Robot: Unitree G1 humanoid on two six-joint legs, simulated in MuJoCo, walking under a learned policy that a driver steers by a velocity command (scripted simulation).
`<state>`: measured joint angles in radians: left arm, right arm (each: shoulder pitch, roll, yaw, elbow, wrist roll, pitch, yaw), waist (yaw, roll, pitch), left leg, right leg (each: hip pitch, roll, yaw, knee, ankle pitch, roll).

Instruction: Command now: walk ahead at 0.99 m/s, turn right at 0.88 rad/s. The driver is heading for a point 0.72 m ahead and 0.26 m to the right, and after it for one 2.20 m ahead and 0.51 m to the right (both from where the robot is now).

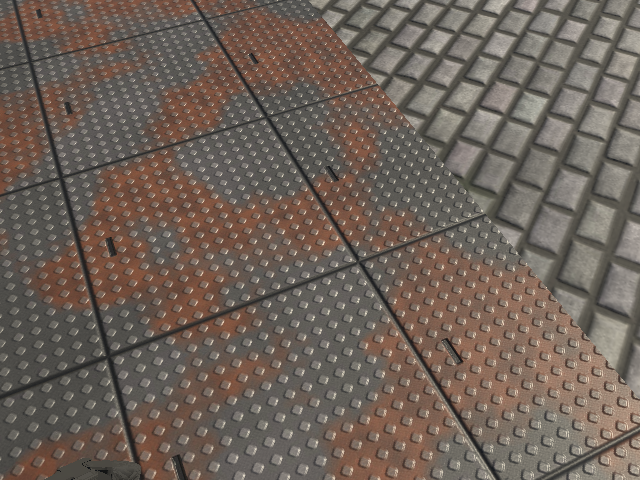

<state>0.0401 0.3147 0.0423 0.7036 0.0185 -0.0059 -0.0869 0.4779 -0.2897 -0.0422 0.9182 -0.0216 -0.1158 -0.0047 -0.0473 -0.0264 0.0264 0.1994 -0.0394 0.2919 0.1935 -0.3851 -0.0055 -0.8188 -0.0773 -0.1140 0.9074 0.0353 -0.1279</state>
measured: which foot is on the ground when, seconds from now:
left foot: down 0.00-0.10, up 0.12-0.52, down 0.54-0.92, up 0.94-1.00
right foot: up 0.00-0.08, down 0.10-0.54, up 0.56-0.92, down 0.94-1.00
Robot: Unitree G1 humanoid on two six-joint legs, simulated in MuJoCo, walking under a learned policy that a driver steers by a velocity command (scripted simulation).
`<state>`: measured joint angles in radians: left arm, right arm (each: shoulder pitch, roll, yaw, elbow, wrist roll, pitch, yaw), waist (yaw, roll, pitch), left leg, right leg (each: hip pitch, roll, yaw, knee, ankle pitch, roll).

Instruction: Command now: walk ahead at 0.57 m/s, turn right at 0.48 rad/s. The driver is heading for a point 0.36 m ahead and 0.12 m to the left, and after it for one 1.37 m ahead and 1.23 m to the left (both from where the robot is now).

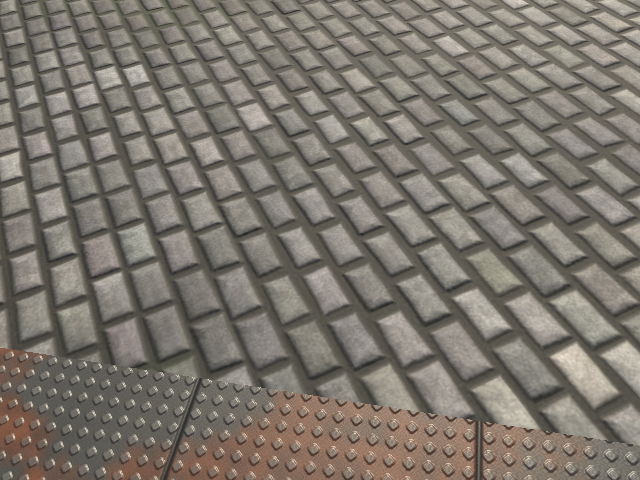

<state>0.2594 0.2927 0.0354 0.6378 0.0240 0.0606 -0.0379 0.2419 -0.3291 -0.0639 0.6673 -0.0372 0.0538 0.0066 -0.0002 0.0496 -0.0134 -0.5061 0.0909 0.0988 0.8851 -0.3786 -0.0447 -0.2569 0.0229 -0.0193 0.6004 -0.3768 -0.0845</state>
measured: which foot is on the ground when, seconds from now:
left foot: up 0.00-0.38, down 0.40-0.84, up 0.86-1.00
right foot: down 0.00-0.44, up 0.46-0.82, down 0.84-1.00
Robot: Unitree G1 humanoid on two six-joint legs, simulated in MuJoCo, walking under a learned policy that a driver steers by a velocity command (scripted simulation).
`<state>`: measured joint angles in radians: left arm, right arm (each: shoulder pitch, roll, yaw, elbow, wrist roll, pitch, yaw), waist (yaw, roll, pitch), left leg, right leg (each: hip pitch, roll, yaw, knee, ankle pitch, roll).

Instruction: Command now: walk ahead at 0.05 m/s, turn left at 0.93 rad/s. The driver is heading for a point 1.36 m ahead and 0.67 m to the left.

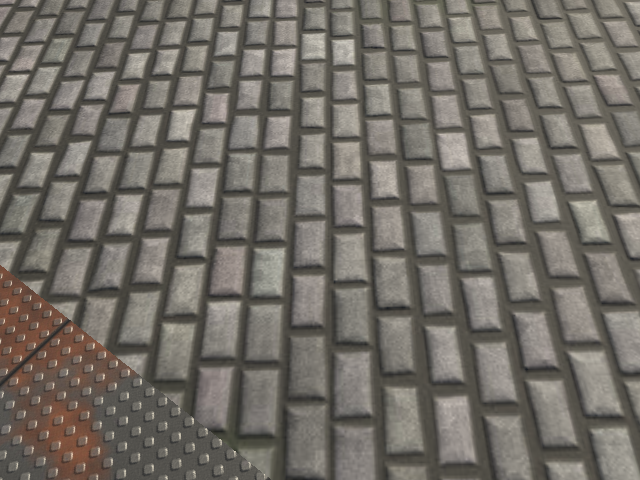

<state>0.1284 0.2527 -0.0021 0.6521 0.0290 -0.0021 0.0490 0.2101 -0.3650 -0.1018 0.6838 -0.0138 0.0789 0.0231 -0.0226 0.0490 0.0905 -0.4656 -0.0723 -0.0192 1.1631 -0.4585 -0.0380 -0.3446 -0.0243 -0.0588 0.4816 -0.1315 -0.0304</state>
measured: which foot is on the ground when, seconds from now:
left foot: up 0.00-0.24, down 0.26-0.70, up 0.72-1.00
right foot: down 0.00-0.26, up 0.28-0.68, down 0.70-1.00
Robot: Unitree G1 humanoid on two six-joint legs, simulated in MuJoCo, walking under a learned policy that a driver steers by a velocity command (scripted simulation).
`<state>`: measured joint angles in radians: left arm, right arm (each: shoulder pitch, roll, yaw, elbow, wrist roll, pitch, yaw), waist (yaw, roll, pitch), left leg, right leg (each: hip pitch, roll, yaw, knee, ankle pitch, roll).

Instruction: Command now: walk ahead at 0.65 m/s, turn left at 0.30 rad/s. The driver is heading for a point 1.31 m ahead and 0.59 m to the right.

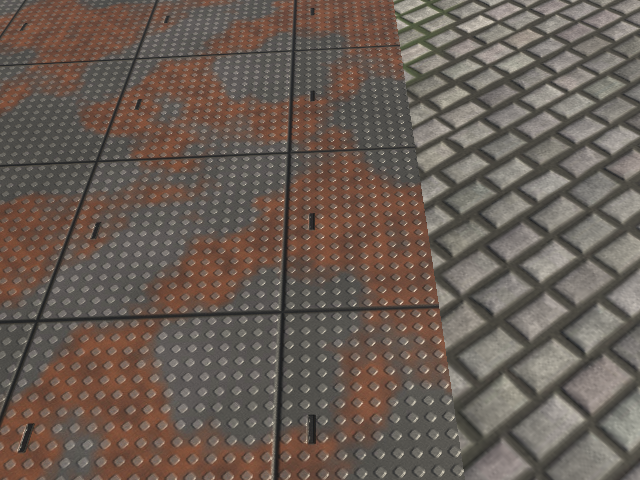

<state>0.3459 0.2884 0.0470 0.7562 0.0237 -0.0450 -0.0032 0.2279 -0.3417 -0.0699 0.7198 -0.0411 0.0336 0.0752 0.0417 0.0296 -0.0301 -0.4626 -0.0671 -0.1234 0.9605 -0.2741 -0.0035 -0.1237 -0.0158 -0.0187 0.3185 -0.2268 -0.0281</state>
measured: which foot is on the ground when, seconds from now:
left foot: up 0.00-0.14, down 0.16-0.62, up 0.64-1.00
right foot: down 0.00-0.16, up 0.18-0.60, down 0.62-1.00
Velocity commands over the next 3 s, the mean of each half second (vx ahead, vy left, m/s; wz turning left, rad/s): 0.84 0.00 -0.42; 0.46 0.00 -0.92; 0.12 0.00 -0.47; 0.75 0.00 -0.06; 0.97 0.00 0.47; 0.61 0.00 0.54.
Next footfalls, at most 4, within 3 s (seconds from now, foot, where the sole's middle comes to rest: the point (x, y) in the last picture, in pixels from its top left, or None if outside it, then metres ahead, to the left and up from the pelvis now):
0.16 left None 0.13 0.15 -0.79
0.62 right None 0.52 -0.09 -0.79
1.06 left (420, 372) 0.79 -0.13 -0.79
1.44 right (438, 471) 0.56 -0.15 -0.79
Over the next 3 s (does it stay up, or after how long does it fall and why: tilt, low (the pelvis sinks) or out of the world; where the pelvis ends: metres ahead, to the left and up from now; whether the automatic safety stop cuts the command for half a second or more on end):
stays up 1.28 -0.79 -0.02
